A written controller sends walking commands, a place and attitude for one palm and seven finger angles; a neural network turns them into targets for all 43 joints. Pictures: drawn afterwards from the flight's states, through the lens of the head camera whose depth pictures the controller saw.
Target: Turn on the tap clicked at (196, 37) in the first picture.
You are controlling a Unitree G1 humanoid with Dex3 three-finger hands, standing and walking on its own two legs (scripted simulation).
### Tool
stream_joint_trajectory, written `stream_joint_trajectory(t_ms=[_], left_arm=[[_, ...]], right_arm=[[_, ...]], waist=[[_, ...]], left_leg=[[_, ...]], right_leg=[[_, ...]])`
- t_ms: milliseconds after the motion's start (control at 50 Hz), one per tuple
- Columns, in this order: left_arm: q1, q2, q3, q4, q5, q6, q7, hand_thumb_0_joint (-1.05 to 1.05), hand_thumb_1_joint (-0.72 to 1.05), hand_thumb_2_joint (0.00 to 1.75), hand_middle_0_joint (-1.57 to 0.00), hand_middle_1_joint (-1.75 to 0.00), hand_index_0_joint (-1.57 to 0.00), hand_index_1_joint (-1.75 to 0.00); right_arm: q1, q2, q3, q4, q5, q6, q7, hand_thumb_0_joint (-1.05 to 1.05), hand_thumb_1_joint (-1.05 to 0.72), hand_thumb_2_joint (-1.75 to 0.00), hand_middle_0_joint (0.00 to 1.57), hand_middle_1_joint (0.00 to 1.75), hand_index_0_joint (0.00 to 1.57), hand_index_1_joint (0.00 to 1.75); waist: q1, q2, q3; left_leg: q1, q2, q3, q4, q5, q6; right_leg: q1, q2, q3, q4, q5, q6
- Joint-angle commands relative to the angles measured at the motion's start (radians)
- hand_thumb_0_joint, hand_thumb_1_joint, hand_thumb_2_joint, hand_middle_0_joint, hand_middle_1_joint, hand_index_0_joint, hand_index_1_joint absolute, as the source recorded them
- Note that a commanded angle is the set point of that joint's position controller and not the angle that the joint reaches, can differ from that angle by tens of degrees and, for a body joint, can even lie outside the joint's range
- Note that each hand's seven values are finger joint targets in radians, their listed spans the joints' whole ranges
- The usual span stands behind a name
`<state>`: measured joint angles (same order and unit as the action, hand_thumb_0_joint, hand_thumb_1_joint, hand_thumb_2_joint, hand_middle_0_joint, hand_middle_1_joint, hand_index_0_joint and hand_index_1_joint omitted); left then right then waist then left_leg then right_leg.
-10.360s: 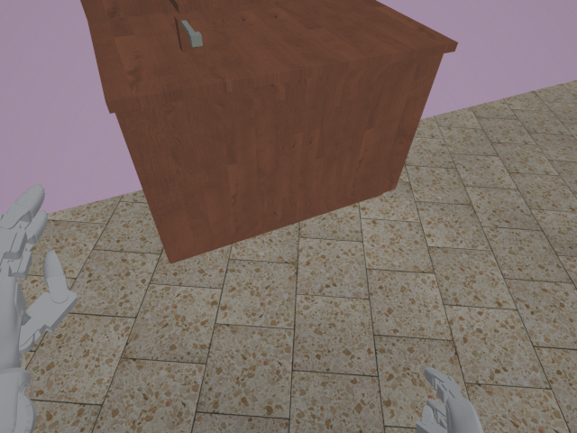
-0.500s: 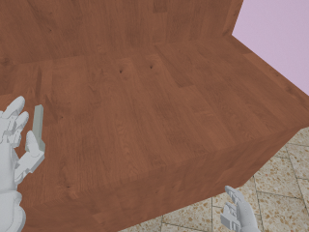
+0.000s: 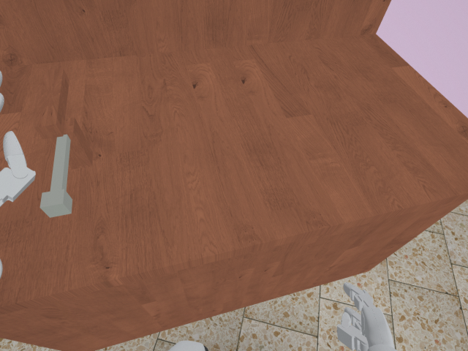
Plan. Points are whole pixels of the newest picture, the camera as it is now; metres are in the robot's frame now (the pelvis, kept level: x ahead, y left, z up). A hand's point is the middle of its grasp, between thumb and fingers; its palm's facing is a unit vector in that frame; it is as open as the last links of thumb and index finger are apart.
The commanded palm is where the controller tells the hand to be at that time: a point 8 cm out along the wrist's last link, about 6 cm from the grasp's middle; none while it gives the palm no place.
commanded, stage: look again from close up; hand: left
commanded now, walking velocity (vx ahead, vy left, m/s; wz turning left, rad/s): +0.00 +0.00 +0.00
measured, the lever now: (57, 203) +0.26 +0.30 +0.11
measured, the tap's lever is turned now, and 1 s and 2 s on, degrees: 0 0 0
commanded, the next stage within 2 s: shuffle to correct the standing spot in 0.24 s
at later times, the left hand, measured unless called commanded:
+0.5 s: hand (28, 210) +0.21 +0.28 +0.17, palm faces +0.43 -0.82 -0.37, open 7.4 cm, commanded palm +0.15 +0.30 +0.18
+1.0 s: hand (52, 261) +0.16 +0.23 +0.17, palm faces +0.27 -0.84 -0.47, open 7.4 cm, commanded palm +0.11 +0.27 +0.18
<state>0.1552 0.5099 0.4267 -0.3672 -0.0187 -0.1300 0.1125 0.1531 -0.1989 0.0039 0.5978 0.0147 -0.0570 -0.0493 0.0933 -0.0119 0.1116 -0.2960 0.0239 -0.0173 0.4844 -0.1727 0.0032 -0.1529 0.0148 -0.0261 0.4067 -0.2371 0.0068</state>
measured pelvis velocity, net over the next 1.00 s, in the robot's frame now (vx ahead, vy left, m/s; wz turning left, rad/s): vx -0.06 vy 0.00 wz -0.03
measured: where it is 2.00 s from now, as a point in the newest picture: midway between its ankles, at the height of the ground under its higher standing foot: outside the picture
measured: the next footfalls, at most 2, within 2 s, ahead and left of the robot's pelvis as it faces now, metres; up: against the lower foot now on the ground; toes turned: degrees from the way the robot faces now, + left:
right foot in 1.18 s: -0.08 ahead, -0.09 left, +0.00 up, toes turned -3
left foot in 1.42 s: -0.07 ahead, +0.10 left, +0.00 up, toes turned -3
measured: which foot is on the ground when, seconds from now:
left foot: down 0.00-1.00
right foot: down 0.00-1.00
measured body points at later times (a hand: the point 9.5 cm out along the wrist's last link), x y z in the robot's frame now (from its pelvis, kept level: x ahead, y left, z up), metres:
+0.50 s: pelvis -0.01 +0.02 +0.00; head +0.02 +0.05 +0.45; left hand +0.18 +0.32 +0.19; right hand +0.16 -0.19 -0.08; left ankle +0.05 +0.11 -0.74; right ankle -0.01 -0.13 -0.74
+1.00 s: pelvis -0.06 +0.00 -0.01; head +0.01 +0.03 +0.43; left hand +0.14 +0.27 +0.20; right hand +0.13 -0.23 -0.08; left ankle +0.05 +0.11 -0.74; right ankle -0.01 -0.13 -0.74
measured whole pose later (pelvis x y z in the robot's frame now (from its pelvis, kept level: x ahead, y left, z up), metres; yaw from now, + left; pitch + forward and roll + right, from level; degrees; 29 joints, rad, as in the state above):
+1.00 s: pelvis -0.06 +0.00 -0.01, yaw -1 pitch -1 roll -3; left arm 0.44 0.44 0.46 -0.62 -0.08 -0.31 0.02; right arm 0.15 -0.19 -0.01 0.55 0.00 -0.16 -0.06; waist 0.04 -0.02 0.17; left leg -0.43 0.06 -0.01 0.56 -0.13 0.00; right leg -0.32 0.04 -0.02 0.53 -0.20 -0.01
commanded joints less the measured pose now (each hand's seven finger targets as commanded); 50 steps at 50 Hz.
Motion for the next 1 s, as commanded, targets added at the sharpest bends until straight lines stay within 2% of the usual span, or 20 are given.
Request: stream_joint_trajectory(t_ms=[0, 20, 40, 80, 120, 160, 200, 220, 240, 280, 380, 440, 620, 640, 760, 820, 840, 900, 940, 980], left_arm=[[0.047, -0.002, -0.005, -0.144, -0.023, -0.087, -0.025, 0.0, 0.9, 0.9, -0.2, -0.3, -0.2, -0.3], [0.165, -0.099, -0.081, -0.169, -0.033, -0.079, -0.034, 0.0, 0.9, 0.9, -0.2, -0.3, -0.2, -0.3], [0.222, -0.089, -0.089, -0.286, -0.024, -0.077, -0.043, 0.0, 0.9, 0.9, -0.2, -0.3, -0.2, -0.3], [0.278, -0.018, -0.036, -0.374, -0.016, -0.079, -0.044, 0.0, 0.9, 0.9, -0.2, -0.3, -0.2, -0.3], [0.346, 0.099, 0.105, -0.349, -0.013, -0.082, -0.009, 0.0, 0.9, 0.9, -0.2, -0.3, -0.2, -0.3], [0.31, 0.105, 0.144, -0.355, -0.029, -0.102, -0.007, 0.0, 0.9, 0.9, -0.2, -0.3, -0.2, -0.3], [0.257, 0.089, 0.143, -0.343, -0.043, -0.123, -0.005, 0.0, 0.9, 0.9, -0.2, -0.3, -0.2, -0.3], [0.2, 0.15, 0.191, -0.381, -0.033, -0.128, 0.01, 0.0, 0.9, 0.9, -0.2, -0.3, -0.2, -0.3], [0.194, 0.08, 0.136, -0.34, -0.037, -0.132, 0.008, 0.0, 0.9, 0.9, -0.2, -0.3, -0.2, -0.3], [0.126, 0.097, 0.135, -0.351, -0.024, -0.144, 0.008, 0.0, 0.9, 0.9, -0.2, -0.3, -0.2, -0.3], [0.158, 0.01, 0.03, -0.321, -0.014, -0.149, -0.005, 0.0, 0.9, 0.9, -0.2, -0.3, -0.2, -0.3], [0.187, -0.036, -0.022, -0.298, -0.004, -0.139, -0.009, 0.0, 0.9, 0.9, -0.2, -0.3, -0.2, -0.3], [0.184, 0.077, 0.106, -0.387, -0.008, -0.17, -0.014, 0.0, 0.9, 0.9, -0.2, -0.3, -0.2, -0.3], [0.189, 0.026, 0.063, -0.388, -0.017, -0.174, -0.026, 0.0, 0.9, 0.9, -0.2, -0.3, -0.2, -0.3], [0.24, 0.069, 0.112, -0.476, -0.043, -0.207, -0.058, 0.0, 0.9, 0.9, -0.2, -0.3, -0.2, -0.3], [0.282, 0.08, 0.145, -0.417, -0.051, -0.209, -0.06, 0.0, 0.9, 0.9, -0.2, -0.3, -0.2, -0.3], [0.281, 0.033, 0.095, -0.417, -0.061, -0.211, -0.069, 0.0, 0.9, 0.9, -0.2, -0.3, -0.2, -0.3], [0.248, 0.093, 0.15, -0.411, -0.067, -0.236, -0.067, 0.0, 0.9, 0.9, -0.2, -0.3, -0.2, -0.3], [0.275, 0.064, 0.138, -0.388, -0.074, -0.236, -0.07, 0.0, 0.9, 0.9, -0.2, -0.3, -0.2, -0.3], [0.255, 0.09, 0.166, -0.418, -0.075, -0.25, -0.079, 0.0, 0.9, 0.9, -0.2, -0.3, -0.2, -0.3]], right_arm=[[-0.034, -0.137, -0.071, -0.178, 0.015, -0.084, 0.047, 0.0, -0.9, -0.9, 0.2, 0.3, 0.2, 0.3], [-0.056, -0.12, -0.068, -0.185, 0.026, -0.091, 0.069, 0.0, -0.9, -0.9, 0.2, 0.3, 0.2, 0.3], [-0.052, -0.128, -0.07, -0.215, 0.022, -0.084, 0.081, 0.0, -0.9, -0.9, 0.2, 0.3, 0.2, 0.3], [-0.084, -0.13, -0.057, -0.241, 0.018, -0.084, 0.084, 0.0, -0.9, -0.9, 0.2, 0.3, 0.2, 0.3], [-0.091, -0.129, -0.051, -0.234, 0.021, -0.077, 0.066, 0.0, -0.9, -0.9, 0.2, 0.3, 0.2, 0.3], [-0.099, -0.121, -0.04, -0.259, 0.009, -0.067, 0.038, 0.0, -0.9, -0.9, 0.2, 0.3, 0.2, 0.3], [-0.095, -0.112, -0.035, -0.255, 0.012, -0.064, 0.015, 0.0, -0.9, -0.9, 0.2, 0.3, 0.2, 0.3], [-0.099, -0.126, -0.036, -0.245, 0.012, -0.063, 0.006, 0.0, -0.9, -0.9, 0.2, 0.3, 0.2, 0.3], [-0.077, -0.121, -0.036, -0.237, 0.01, -0.062, 0.002, 0.0, -0.9, -0.9, 0.2, 0.3, 0.2, 0.3], [-0.059, -0.125, -0.037, -0.232, 0.01, -0.083, 0.003, 0.0, -0.9, -0.9, 0.2, 0.3, 0.2, 0.3], [-0.041, -0.131, -0.033, -0.204, 0.003, -0.134, 0.013, 0.0, -0.9, -0.9, 0.2, 0.3, 0.2, 0.3], [-0.039, -0.129, -0.031, -0.192, 0.006, -0.147, 0.021, 0.0, -0.9, -0.9, 0.2, 0.3, 0.2, 0.3], [-0.06, -0.102, -0.026, -0.225, -0.001, -0.141, 0.024, 0.0, -0.9, -0.9, 0.2, 0.3, 0.2, 0.3], [-0.048, -0.099, -0.027, -0.229, -0.006, -0.132, 0.026, 0.0, -0.9, -0.9, 0.2, 0.3, 0.2, 0.3], [-0.025, -0.097, -0.049, -0.245, -0.005, -0.149, 0.023, 0.0, -0.9, -0.9, 0.2, 0.3, 0.2, 0.3], [-0.022, -0.088, -0.048, -0.212, 0.002, -0.156, 0.007, 0.0, -0.9, -0.9, 0.2, 0.3, 0.2, 0.3], [-0.006, -0.086, -0.047, -0.212, -0.006, -0.147, 0.004, 0.0, -0.9, -0.9, 0.2, 0.3, 0.2, 0.3], [-0.037, -0.083, -0.05, -0.197, -0.008, -0.166, -0.015, 0.0, -0.9, -0.9, 0.2, 0.3, 0.2, 0.3], [-0.029, -0.082, -0.044, -0.19, -0.011, -0.162, -0.019, 0.0, -0.9, -0.9, 0.2, 0.3, 0.2, 0.3], [-0.052, -0.102, -0.049, -0.207, -0.022, -0.181, -0.016, 0.0, -0.9, -0.9, 0.2, 0.3, 0.2, 0.3]], waist=[[-0.057, 0.169, -0.325], [-0.048, 0.165, -0.375], [-0.049, 0.141, -0.366], [-0.05, 0.032, -0.275], [-0.047, -0.051, -0.241], [-0.066, -0.104, -0.184], [-0.081, -0.005, -0.141], [-0.076, 0.088, -0.153], [-0.079, 0.161, -0.155], [-0.073, 0.215, -0.17], [-0.071, 0.107, -0.165], [-0.062, 0.127, -0.167], [-0.047, 0.114, -0.21], [-0.047, 0.118, -0.229], [-0.051, 0.071, -0.288], [-0.066, -0.02, -0.281], [-0.075, -0.013, -0.272], [-0.075, -0.002, -0.185], [-0.081, 0.04, -0.186], [-0.075, 0.188, -0.172]], left_leg=[[0.288, 0.035, 0.018, -0.01, 0.223, 0.036], [0.327, 0.056, -0.006, -0.01, 0.269, 0.05], [0.29, 0.078, -0.023, -0.019, 0.27, 0.058], [0.139, 0.079, -0.018, -0.047, 0.108, 0.042], [0.111, 0.054, 0.01, -0.051, -0.005, 0.019], [0.064, 0.041, -0.011, -0.067, -0.049, 0.014], [0.054, 0.048, -0.031, -0.102, -0.103, 0.02], [0.057, 0.063, -0.043, -0.134, -0.137, 0.024], [0.014, 0.077, -0.062, -0.16, -0.193, 0.035], [-0.016, 0.079, -0.063, -0.162, -0.265, 0.047], [0.086, 0.07, -0.084, -0.143, -0.172, 0.032], [0.084, 0.104, -0.118, -0.189, -0.17, 0.036], [0.083, 0.124, -0.069, -0.09, 0.058, 0.036], [0.083, 0.125, -0.064, -0.066, 0.106, 0.038], [0.175, 0.092, -0.012, 0.095, 0.338, 0.018], [0.213, 0.024, 0.028, 0.153, 0.142, -0.004], [0.195, 0.019, 0.036, 0.125, 0.079, -0.005], [0.158, 0.024, 0.011, 0.075, -0.133, -0.004], [0.135, 0.081, -0.067, -0.002, -0.186, 0.019], [-0.058, 0.225, -0.247, -0.205, -0.314, 0.081]], right_leg=[[-0.022, -0.086, 0.1, 0.039, 0.319, 0.0], [-0.029, -0.063, 0.061, 0.086, 0.29, 0.006], [-0.018, -0.055, 0.04, 0.083, 0.246, 0.01], [0.019, -0.063, 0.034, 0.008, 0.149, -0.004], [-0.014, -0.071, 0.039, -0.018, 0.08, -0.024], [-0.049, -0.077, 0.039, -0.034, 0.018, -0.031], [-0.079, -0.065, 0.058, -0.032, -0.027, -0.032], [-0.071, -0.049, 0.053, -0.004, -0.035, -0.028], [-0.024, -0.04, 0.024, 0.014, -0.037, -0.025], [0.037, -0.035, 0.023, 0.011, -0.015, -0.027], [-0.05, -0.032, 0.02, -0.046, -0.001, -0.024], [-0.059, -0.013, 0.008, -0.017, 0.0, -0.011], [-0.05, -0.023, 0.021, -0.009, 0.127, -0.02], [-0.033, -0.024, 0.01, -0.011, 0.153, -0.019], [-0.078, -0.07, 0.041, -0.021, 0.382, -0.047], [-0.174, -0.139, 0.098, -0.041, 0.442, -0.101], [-0.182, -0.146, 0.081, -0.039, 0.398, -0.098], [-0.295, -0.143, 0.09, -0.057, 0.144, -0.099], [-0.309, -0.097, 0.056, -0.014, 0.023, -0.083], [-0.183, 0.005, 0.006, 0.177, -0.123, -0.046]])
